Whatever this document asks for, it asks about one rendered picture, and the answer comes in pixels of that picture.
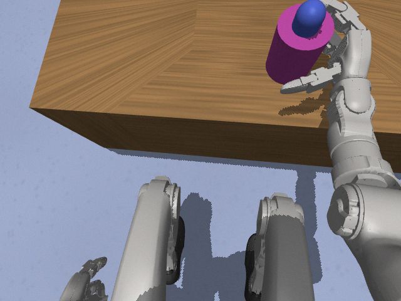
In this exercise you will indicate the right robot arm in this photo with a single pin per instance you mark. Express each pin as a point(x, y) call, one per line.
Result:
point(365, 208)

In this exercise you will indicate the right robot foot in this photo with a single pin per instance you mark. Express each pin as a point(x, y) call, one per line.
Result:
point(249, 264)

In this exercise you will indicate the bottle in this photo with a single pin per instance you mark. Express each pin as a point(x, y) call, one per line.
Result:
point(302, 32)

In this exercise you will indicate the left robot hand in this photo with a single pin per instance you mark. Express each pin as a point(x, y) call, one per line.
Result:
point(79, 288)

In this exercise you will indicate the right robot hand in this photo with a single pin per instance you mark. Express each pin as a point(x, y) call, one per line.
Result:
point(350, 56)

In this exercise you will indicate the left robot foot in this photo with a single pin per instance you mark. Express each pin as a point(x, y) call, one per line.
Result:
point(173, 275)

